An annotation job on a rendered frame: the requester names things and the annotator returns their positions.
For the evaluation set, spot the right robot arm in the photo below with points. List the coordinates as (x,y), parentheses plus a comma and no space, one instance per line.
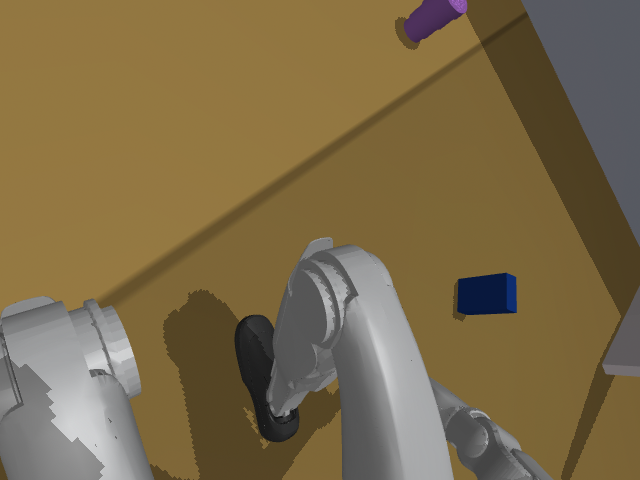
(488,450)

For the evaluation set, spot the right robot foot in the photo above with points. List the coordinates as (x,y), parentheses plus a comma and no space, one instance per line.
(255,355)

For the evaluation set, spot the right robot hand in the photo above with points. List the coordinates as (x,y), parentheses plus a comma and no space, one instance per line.
(448,403)

